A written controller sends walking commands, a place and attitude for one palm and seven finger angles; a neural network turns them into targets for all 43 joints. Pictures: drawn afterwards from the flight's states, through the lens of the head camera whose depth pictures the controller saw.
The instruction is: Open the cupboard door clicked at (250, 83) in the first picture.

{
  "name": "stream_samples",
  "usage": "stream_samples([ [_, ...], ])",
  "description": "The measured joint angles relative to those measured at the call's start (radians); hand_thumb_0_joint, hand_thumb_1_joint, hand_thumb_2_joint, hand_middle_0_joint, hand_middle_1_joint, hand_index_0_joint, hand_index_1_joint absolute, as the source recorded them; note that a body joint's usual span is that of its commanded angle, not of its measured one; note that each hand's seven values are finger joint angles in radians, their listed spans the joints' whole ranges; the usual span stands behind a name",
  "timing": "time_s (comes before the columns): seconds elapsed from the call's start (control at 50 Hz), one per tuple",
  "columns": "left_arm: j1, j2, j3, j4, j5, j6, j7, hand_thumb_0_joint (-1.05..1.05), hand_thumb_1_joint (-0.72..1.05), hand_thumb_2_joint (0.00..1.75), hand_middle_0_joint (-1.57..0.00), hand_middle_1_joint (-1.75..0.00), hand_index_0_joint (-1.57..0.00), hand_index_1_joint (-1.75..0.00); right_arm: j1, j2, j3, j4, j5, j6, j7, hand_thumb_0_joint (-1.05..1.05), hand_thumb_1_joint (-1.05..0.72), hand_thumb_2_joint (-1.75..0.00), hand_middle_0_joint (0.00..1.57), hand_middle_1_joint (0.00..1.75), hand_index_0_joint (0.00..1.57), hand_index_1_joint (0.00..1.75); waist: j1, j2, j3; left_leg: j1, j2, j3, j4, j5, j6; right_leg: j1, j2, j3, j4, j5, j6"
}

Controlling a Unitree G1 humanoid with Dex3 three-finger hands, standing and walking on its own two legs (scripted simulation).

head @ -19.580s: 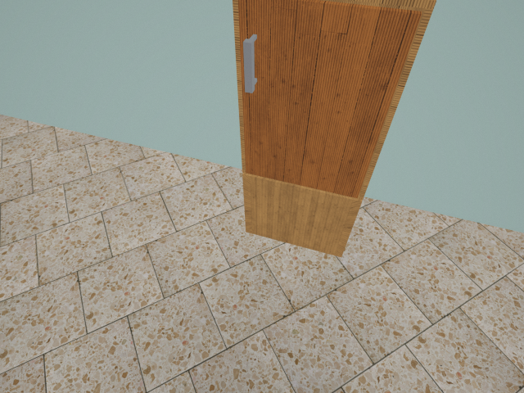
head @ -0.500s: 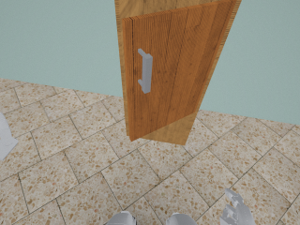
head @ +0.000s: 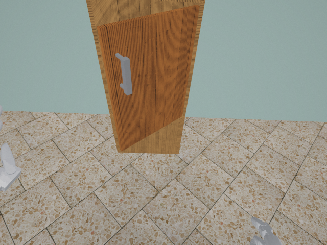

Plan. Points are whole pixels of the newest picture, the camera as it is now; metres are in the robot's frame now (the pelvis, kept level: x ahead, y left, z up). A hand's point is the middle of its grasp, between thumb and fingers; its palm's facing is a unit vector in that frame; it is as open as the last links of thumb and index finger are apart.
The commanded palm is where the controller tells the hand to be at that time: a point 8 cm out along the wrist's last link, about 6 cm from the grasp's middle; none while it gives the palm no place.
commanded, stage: stop stepping back and stand still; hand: left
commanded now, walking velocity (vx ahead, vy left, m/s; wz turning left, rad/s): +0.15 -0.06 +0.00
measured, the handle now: (123, 74) +0.62 +0.16 +0.10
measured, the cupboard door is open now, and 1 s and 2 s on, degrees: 40 40 40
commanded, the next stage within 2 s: let the arm hang, fingers relaxed in 0.32 s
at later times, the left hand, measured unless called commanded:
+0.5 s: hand (39, 197) +0.20 +0.26 +0.08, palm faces +0.29 -0.83 -0.47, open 7.4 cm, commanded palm none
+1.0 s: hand out of the picture -0.07 +0.17 -0.16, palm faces +0.11 -0.97 -0.22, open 7.2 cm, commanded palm none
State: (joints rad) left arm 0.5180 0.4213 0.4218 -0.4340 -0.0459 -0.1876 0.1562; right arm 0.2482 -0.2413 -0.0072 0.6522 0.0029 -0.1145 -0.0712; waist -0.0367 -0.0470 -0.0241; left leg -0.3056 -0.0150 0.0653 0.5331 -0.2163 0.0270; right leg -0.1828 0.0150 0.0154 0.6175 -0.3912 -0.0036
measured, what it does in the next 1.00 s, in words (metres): steps on the spot: left foot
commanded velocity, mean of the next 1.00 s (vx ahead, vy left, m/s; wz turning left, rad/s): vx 0.05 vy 0.01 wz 0.00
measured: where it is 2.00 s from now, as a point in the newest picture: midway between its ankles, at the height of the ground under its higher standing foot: outside the picture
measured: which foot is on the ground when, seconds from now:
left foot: down 0.00-0.12, up 0.14-0.38, down 0.40-1.00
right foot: down 0.00-1.00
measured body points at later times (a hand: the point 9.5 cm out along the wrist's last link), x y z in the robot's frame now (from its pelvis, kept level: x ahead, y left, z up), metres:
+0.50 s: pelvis -0.02 +0.00 +0.00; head -0.02 -0.02 +0.45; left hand +0.18 +0.30 +0.11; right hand +0.13 -0.25 -0.11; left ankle +0.00 +0.13 -0.73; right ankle -0.06 -0.09 -0.71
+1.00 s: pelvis -0.03 -0.01 +0.01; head -0.01 -0.02 +0.46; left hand -0.08 +0.22 -0.14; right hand -0.02 -0.23 -0.15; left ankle -0.03 +0.11 -0.73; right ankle -0.03 -0.09 -0.73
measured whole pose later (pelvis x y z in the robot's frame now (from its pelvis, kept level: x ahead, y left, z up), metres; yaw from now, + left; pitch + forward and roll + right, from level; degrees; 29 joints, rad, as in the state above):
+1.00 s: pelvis -0.03 -0.01 +0.01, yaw +5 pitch -2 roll +0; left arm 0.30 0.17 0.01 1.15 0.00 0.01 0.03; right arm 0.27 -0.15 0.00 1.12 -0.02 0.03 -0.03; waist 0.00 0.02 0.07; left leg -0.19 0.02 0.01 0.43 -0.22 -0.01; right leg -0.14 0.05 -0.04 0.40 -0.23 -0.06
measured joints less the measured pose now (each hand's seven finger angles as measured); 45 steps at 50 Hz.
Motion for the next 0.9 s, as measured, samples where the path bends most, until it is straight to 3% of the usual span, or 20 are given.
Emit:
stream_samples([
  [0.06, 0.039, 0.015, 0.001, -0.032, 0.009, -0.001, -0.003, 0.02, 0.89, 0.90, -0.21, -0.30, -0.21, -0.30, 0.004, 0.012, -0.001, -0.021, -0.009, -0.014, 0.000, 0.01, -0.90, -0.90, 0.20, 0.30, 0.20, 0.30, -0.011, -0.004, 0.000, -0.011, 0.007, 0.011, -0.009, 0.018, -0.003, -0.014, 0.000, -0.031, -0.009, -0.041, -0.008],
  [0.12, 0.054, 0.017, -0.007, -0.042, 0.018, -0.013, -0.005, 0.02, 0.89, 0.90, -0.21, -0.30, -0.21, -0.30, 0.017, 0.021, -0.003, -0.030, -0.013, -0.011, -0.006, 0.01, -0.90, -0.90, 0.20, 0.30, 0.20, 0.30, -0.023, 0.029, 0.005, -0.041, 0.022, -0.018, 0.014, -0.021, -0.010, -0.012, 0.020, -0.062, -0.052, 0.014, -0.048],
  [0.18, 0.080, 0.017, 0.000, -0.053, 0.018, -0.030, -0.007, 0.01, 0.89, 0.90, -0.21, -0.30, -0.21, -0.30, 0.031, 0.030, -0.006, -0.008, -0.015, 0.007, 0.000, 0.01, -0.90, -0.90, 0.20, 0.30, 0.20, 0.30, 0.010, 0.032, -0.007, -0.130, 0.013, -0.046, 0.247, -0.149, -0.024, -0.021, 0.028, -0.056, -0.083, 0.065, -0.083],
  [0.24, 0.066, -0.013, -0.003, -0.017, 0.022, -0.056, -0.006, 0.01, 0.89, 0.90, -0.22, -0.30, -0.21, -0.30, 0.051, 0.029, -0.001, 0.028, -0.016, 0.006, 0.004, 0.01, -0.90, -0.90, 0.20, 0.30, 0.20, 0.30, 0.042, 0.026, -0.016, -0.175, 0.018, -0.043, 0.421, -0.136, -0.031, -0.003, 0.022, -0.039, -0.126, 0.084, -0.075],
  [0.28, 0.032, -0.031, -0.009, 0.020, 0.028, -0.062, -0.002, 0.01, 0.89, 0.90, -0.21, -0.30, -0.21, -0.30, 0.059, 0.027, 0.002, 0.041, -0.016, 0.001, -0.002, 0.01, -0.90, -0.90, 0.20, 0.30, 0.21, 0.30, 0.050, 0.021, -0.015, -0.154, 0.032, -0.024, 0.370, -0.120, -0.026, 0.008, 0.011, -0.038, -0.147, 0.092, -0.069],
  [0.34, -0.013, -0.053, -0.027, 0.050, 0.032, -0.053, 0.007, 0.01, 0.89, 0.90, -0.21, -0.30, -0.21, -0.30, 0.058, 0.021, 0.004, 0.046, -0.017, -0.011, -0.010, 0.01, -0.90, -0.90, 0.20, 0.30, 0.21, 0.30, 0.049, 0.019, -0.001, -0.071, 0.047, 0.001, 0.183, -0.093, -0.012, 0.014, -0.003, -0.047, -0.140, 0.084, -0.061],
  [0.4, -0.013, -0.065, -0.042, 0.015, 0.025, -0.040, 0.008, 0.01, 0.89, 0.90, -0.21, -0.30, -0.21, -0.30, 0.045, 0.002, -0.001, 0.024, -0.017, -0.024, -0.008, 0.01, -0.90, -0.90, 0.20, 0.30, 0.21, 0.30, 0.042, 0.052, 0.015, 0.039, 0.066, -0.011, -0.019, -0.016, 0.006, 0.005, 0.015, -0.063, -0.095, 0.052, -0.050],
  [0.42, -0.012, -0.061, -0.041, 0.001, 0.023, -0.040, 0.007, 0.01, 0.89, 0.90, -0.21, -0.30, -0.21, -0.30, 0.029, 0.005, -0.006, 0.024, -0.015, -0.025, -0.007, 0.01, -0.90, -0.90, 0.20, 0.30, 0.21, 0.30, 0.037, 0.052, 0.026, 0.046, 0.067, -0.015, -0.025, -0.004, -0.007, -0.001, 0.015, -0.065, -0.071, 0.038, -0.046],
  [0.46, -0.075, -0.042, -0.099, 0.119, 0.049, -0.042, -0.029, 0.01, 0.89, 0.90, -0.21, -0.30, -0.20, -0.30, -0.007, -0.002, -0.020, 0.053, -0.006, -0.037, 0.032, 0.01, -0.90, -0.90, 0.20, 0.30, 0.21, 0.30, 0.038, 0.050, 0.028, 0.015, 0.050, -0.016, 0.014, -0.026, -0.033, -0.057, -0.011, -0.072, 0.022, 0.054, -0.020],
  [0.54, -0.263, -0.099, -0.265, 0.591, 0.068, 0.155, -0.109, 0.00, 0.90, 0.90, -0.20, -0.30, -0.20, -0.30, -0.080, -0.026, -0.007, 0.097, -0.041, 0.048, 0.067, 0.01, -0.90, -0.90, 0.20, 0.30, 0.20, 0.30, 0.012, 0.084, 0.016, -0.032, 0.014, -0.038, 0.023, -0.018, -0.028, -0.192, -0.012, -0.014, 0.274, -0.151, 0.011],
  [0.58, -0.310, -0.142, -0.328, 0.810, 0.071, 0.211, -0.129, 0.00, 0.91, 0.90, -0.20, -0.30, -0.19, -0.29, -0.098, -0.013, 0.005, 0.111, -0.049, 0.075, 0.072, 0.01, -0.91, -0.90, 0.20, 0.30, 0.20, 0.30, 0.007, 0.078, 0.032, -0.032, 0.008, -0.039, 0.025, -0.012, -0.033, -0.186, -0.014, -0.005, 0.219, -0.119, 0.013],
  [0.6, -0.314, -0.159, -0.355, 0.898, 0.073, 0.224, -0.137, 0.01, 0.91, 0.90, -0.20, -0.30, -0.19, -0.29, -0.102, -0.002, 0.011, 0.119, -0.046, 0.087, 0.074, 0.01, -0.90, -0.90, 0.20, 0.30, 0.21, 0.30, 0.009, 0.062, 0.040, -0.032, 0.005, -0.034, 0.036, -0.018, -0.041, -0.159, -0.018, -0.001, 0.131, -0.045, 0.013],
  [0.62, -0.308, -0.175, -0.379, 0.976, 0.074, 0.226, -0.143, 0.01, 0.91, 0.90, -0.20, -0.30, -0.19, -0.29, -0.106, 0.012, 0.015, 0.130, -0.039, 0.098, 0.076, 0.01, -0.90, -0.90, 0.20, 0.30, 0.21, 0.30, 0.012, 0.042, 0.048, -0.034, 0.002, -0.024, 0.055, -0.030, -0.048, -0.141, -0.023, 0.007, 0.069, 0.048, -0.007],
  [0.68, -0.276, -0.256, -0.446, 1.199, 0.075, 0.236, -0.159, 0.01, 0.91, 0.90, -0.20, -0.30, -0.19, -0.29, -0.096, 0.032, 0.007, 0.191, -0.031, 0.132, 0.077, 0.01, -0.91, -0.90, 0.20, 0.30, 0.21, 0.30, -0.001, 0.056, 0.079, -0.026, 0.022, -0.060, 0.105, -0.129, -0.043, -0.103, 0.005, -0.026, 0.052, 0.043, -0.056],
  [0.72, -0.260, -0.281, -0.407, 1.274, 0.054, 0.213, -0.130, -0.02, 0.98, 0.89, -0.21, -0.30, -0.20, -0.30, -0.070, 0.046, 0.001, 0.240, -0.029, 0.144, 0.070, 0.01, -0.91, -0.90, 0.20, 0.29, 0.20, 0.30, 0.012, 0.059, 0.092, -0.021, 0.032, -0.082, 0.123, -0.144, -0.037, -0.072, 0.026, -0.051, -0.002, 0.049, -0.067],
  [0.78, -0.247, -0.255, -0.392, 1.357, 0.060, 0.196, -0.126, -0.04, 1.02, 0.89, -0.21, -0.30, -0.21, -0.30, -0.030, 0.061, -0.005, 0.312, -0.027, 0.151, 0.060, 0.01, -0.91, -0.90, 0.20, 0.29, 0.20, 0.30, 0.033, 0.064, 0.105, 0.030, 0.045, -0.084, 0.051, -0.056, -0.028, -0.040, 0.050, -0.077, -0.065, 0.078, -0.072],
  [0.9, -0.227, -0.228, -0.400, 1.511, 0.053, 0.206, -0.124, -0.02, 0.97, 0.89, -0.20, -0.30, -0.20, -0.29, 0.009, 0.085, -0.002, 0.427, -0.023, 0.149, 0.040, 0.01, -0.91, -0.90, 0.20, 0.29, 0.20, 0.30, 0.048, 0.050, 0.109, 0.090, 0.041, -0.071, -0.045, -0.031, -0.046, 0.015, 0.045, -0.065, -0.164, 0.128, -0.062],
])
